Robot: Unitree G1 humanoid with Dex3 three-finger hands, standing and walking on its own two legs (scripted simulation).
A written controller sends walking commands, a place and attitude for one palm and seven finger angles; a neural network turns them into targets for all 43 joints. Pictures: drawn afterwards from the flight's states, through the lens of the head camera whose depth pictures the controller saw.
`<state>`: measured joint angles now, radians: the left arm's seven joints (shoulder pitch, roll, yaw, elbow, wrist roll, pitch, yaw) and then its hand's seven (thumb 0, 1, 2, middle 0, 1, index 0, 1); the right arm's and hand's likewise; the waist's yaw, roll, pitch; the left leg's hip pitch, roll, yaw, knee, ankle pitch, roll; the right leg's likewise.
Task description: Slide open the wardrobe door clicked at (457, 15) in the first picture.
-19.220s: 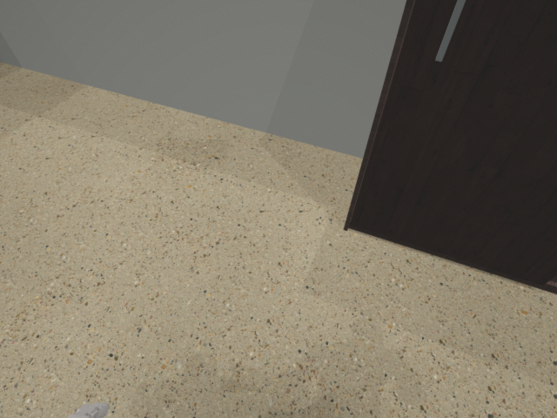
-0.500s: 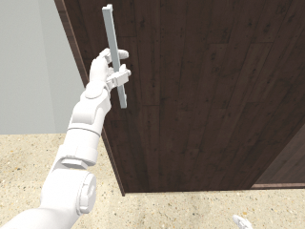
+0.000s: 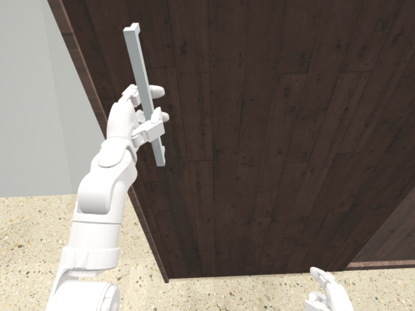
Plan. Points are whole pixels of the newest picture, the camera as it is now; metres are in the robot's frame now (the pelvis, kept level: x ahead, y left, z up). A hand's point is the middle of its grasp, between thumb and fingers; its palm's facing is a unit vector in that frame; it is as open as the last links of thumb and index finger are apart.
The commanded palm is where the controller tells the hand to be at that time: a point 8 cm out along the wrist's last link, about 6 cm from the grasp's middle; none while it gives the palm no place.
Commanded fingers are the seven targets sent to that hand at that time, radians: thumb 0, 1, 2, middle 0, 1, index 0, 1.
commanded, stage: tug the door sideways, standing still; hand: left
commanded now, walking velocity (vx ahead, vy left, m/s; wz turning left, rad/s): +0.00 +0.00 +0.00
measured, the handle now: (150, 105) +0.43 +0.13 +0.22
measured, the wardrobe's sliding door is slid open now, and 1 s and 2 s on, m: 0.00 0.02 0.25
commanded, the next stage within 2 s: step sideways, sliding the door along in 0.30 s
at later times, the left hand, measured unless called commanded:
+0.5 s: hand (161, 123) +0.39 +0.10 +0.21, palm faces +0.09 -0.99 -0.10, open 5.4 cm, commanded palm +0.37 +0.12 +0.22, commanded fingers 0.00 0.90 0.90 -0.45 -1.40 -0.45 -1.40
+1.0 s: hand (173, 128) +0.39 +0.08 +0.20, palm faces +0.17 -0.98 -0.06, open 5.9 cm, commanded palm +0.37 +0.06 +0.21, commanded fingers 0.00 0.90 0.90 -0.45 -1.40 -0.45 -1.40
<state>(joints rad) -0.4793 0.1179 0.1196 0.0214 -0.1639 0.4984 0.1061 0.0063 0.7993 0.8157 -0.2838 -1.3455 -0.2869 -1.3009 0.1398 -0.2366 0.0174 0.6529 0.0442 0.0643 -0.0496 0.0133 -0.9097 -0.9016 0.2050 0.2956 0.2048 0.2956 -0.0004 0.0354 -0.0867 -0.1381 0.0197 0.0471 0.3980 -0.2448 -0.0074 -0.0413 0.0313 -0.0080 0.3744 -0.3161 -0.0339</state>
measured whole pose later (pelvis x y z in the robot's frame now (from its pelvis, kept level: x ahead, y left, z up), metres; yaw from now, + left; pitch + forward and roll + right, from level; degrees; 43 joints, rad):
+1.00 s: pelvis -0.03 -0.08 -0.03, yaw +9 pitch -3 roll +1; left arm -0.85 0.16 -0.03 0.31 -0.12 -0.03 0.13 -0.03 0.83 0.85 -0.47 -1.41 -0.17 -1.39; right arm 0.14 -0.23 -0.03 0.72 0.04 -0.03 -0.05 0.02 -0.91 -0.90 0.20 0.30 0.20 0.30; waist 0.09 0.01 0.26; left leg -0.29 0.09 0.07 0.65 -0.30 -0.04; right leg -0.44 -0.02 -0.02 1.02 -0.43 -0.03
